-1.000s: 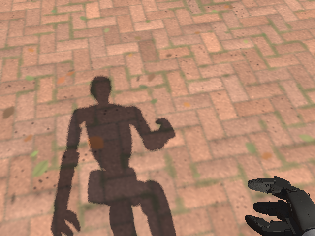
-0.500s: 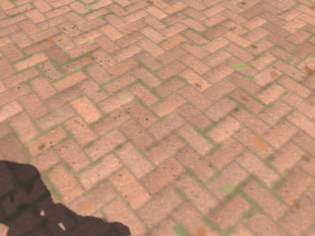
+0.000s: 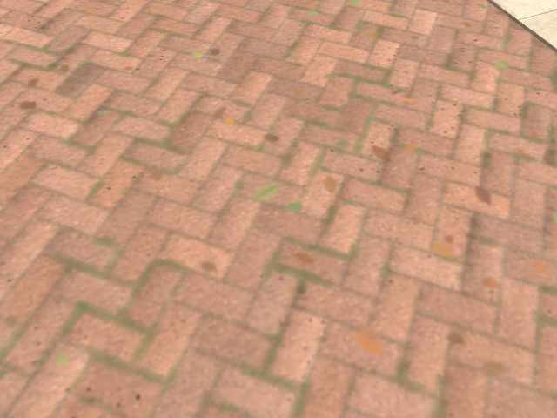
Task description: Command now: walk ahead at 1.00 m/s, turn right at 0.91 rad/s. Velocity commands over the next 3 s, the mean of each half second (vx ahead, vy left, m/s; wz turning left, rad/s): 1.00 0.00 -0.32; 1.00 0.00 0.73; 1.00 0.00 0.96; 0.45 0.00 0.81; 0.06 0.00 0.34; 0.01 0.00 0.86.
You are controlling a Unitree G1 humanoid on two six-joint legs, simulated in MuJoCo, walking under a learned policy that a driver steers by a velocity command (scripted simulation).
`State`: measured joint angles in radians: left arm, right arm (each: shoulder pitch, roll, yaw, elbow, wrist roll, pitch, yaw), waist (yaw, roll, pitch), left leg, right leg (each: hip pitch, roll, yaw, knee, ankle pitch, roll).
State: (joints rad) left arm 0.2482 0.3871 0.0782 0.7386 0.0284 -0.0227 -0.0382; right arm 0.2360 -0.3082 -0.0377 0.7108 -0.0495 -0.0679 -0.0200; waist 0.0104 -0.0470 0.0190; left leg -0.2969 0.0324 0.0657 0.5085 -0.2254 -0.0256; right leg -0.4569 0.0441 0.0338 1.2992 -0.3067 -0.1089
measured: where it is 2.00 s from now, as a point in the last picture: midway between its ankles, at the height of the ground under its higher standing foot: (203, 95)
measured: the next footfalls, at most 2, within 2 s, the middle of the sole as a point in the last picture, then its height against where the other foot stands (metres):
right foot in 0.32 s outside the picture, level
left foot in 0.76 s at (291, 266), level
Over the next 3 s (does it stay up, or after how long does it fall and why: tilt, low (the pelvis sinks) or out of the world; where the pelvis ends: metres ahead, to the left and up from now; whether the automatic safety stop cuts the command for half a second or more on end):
stays up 1.67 0.29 0.01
